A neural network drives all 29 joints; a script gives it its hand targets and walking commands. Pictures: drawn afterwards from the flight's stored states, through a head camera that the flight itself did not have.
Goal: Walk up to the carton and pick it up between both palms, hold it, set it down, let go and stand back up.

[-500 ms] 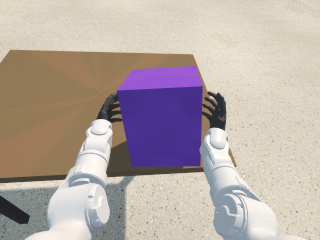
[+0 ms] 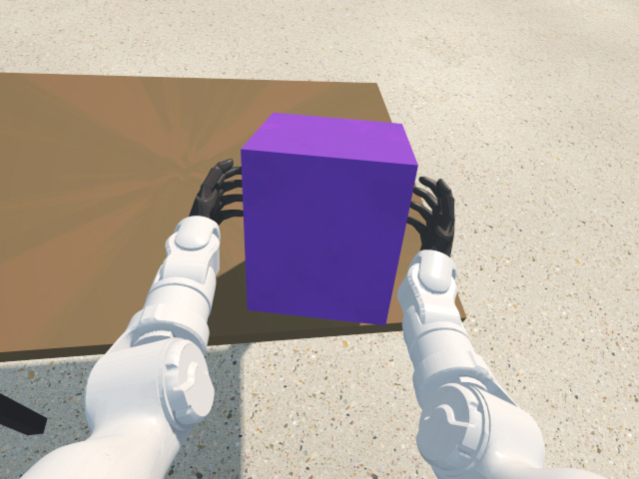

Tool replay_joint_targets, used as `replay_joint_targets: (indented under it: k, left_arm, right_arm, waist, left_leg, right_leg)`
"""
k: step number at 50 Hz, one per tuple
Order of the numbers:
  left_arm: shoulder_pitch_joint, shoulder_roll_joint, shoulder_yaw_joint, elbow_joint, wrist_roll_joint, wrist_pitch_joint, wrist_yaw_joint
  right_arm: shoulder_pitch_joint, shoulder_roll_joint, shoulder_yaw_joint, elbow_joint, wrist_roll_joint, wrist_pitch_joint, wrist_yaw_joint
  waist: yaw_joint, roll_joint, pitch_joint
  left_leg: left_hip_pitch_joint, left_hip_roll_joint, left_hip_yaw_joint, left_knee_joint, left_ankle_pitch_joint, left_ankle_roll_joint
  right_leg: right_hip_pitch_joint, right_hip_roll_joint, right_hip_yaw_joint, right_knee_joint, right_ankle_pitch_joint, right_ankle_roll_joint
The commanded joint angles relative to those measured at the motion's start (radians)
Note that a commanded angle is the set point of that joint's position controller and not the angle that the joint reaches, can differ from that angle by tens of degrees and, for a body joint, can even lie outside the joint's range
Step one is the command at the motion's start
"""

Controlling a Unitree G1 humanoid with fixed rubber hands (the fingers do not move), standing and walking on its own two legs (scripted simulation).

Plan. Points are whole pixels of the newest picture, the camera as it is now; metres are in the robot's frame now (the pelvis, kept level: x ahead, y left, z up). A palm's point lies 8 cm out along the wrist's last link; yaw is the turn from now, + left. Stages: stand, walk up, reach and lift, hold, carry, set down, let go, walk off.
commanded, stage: set down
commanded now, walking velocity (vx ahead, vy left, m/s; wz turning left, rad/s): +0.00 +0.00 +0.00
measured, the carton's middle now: (326, 214) +0.49 -0.04 +0.01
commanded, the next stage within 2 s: none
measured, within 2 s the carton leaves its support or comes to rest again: neither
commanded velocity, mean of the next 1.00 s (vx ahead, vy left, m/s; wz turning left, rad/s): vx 0.00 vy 0.00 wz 0.00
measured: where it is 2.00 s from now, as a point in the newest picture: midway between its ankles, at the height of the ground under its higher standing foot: outside the picture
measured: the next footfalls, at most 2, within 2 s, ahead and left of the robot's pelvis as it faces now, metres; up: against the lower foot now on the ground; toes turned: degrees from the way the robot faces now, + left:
none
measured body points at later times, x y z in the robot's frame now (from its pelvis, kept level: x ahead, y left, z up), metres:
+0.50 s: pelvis +0.00 +0.00 +0.00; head +0.08 +0.05 +0.44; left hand +0.49 +0.12 +0.07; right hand +0.40 -0.17 +0.07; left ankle -0.02 +0.10 -0.75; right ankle -0.03 -0.12 -0.75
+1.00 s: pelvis +0.01 +0.00 +0.00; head +0.11 +0.05 +0.43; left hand +0.51 +0.12 +0.06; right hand +0.42 -0.17 +0.07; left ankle -0.02 +0.10 -0.75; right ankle -0.03 -0.12 -0.75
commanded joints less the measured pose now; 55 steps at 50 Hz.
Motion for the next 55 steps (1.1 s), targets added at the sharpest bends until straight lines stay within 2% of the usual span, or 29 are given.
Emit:
replay_joint_targets:
  k: [1, 9, 26, 33, 38, 46, 55]
  left_arm:
    - [-0.690, -0.468, -0.166, -0.090, 0.017, -0.097, -0.145]
    - [-0.676, -0.444, -0.132, -0.025, 0.032, -0.095, -0.149]
    - [-0.699, -0.371, -0.049, 0.046, 0.070, -0.073, -0.176]
    - [-0.699, -0.360, -0.028, 0.063, 0.086, -0.064, -0.177]
    - [-0.680, -0.346, -0.007, 0.084, 0.102, -0.058, -0.181]
    - [-0.647, -0.341, 0.016, 0.097, 0.127, -0.056, -0.185]
    - [-0.597, -0.328, 0.050, 0.108, 0.158, -0.049, -0.195]
  right_arm:
    - [-0.566, 0.492, 0.359, 0.071, -0.114, 0.022, 0.171]
    - [-0.591, 0.493, 0.345, 0.019, -0.134, 0.024, 0.172]
    - [-0.546, 0.498, 0.264, 0.039, -0.176, 0.095, 0.164]
    - [-0.537, 0.501, 0.245, 0.042, -0.184, 0.112, 0.164]
    - [-0.516, 0.502, 0.236, 0.051, -0.189, 0.123, 0.162]
    - [-0.477, 0.511, 0.232, 0.069, -0.202, 0.125, 0.157]
    - [-0.427, 0.525, 0.242, 0.071, -0.211, 0.128, 0.146]
  waist:
    - [0.044, 0.160, -0.569]
    - [0.056, 0.164, -0.605]
    - [0.028, 0.163, -0.549]
    - [0.032, 0.191, -0.563]
    - [0.033, 0.190, -0.541]
    - [0.032, 0.187, -0.526]
    - [0.036, 0.167, -0.485]
  left_leg:
    - [0.142, 0.000, 0.024, 0.023, 0.439, -0.051]
    - [0.096, -0.001, 0.028, 0.032, 0.425, -0.042]
    - [0.112, 0.005, 0.026, 0.039, 0.417, -0.036]
    - [0.149, 0.011, 0.023, 0.059, 0.461, -0.043]
    - [0.157, 0.011, 0.021, 0.068, 0.479, -0.041]
    - [0.150, 0.011, 0.017, 0.078, 0.502, -0.035]
    - [0.071, 0.003, 0.018, 0.062, 0.442, -0.010]
  right_leg:
    - [0.308, 0.016, -0.027, 0.101, 0.506, 0.024]
    - [0.305, 0.011, -0.022, 0.122, 0.537, 0.026]
    - [0.206, 0.015, -0.031, 0.120, 0.489, 0.039]
    - [0.134, 0.021, -0.039, 0.115, 0.450, 0.034]
    - [0.104, 0.022, -0.042, 0.111, 0.439, 0.034]
    - [0.079, 0.021, -0.043, 0.118, 0.461, 0.037]
    - [0.115, 0.011, -0.034, 0.134, 0.512, 0.047]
